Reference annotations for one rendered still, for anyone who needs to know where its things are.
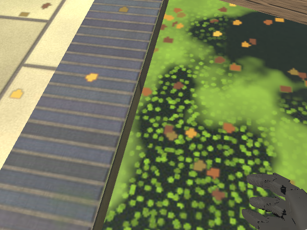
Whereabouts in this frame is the robot right hand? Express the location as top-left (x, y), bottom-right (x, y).
top-left (242, 172), bottom-right (307, 230)

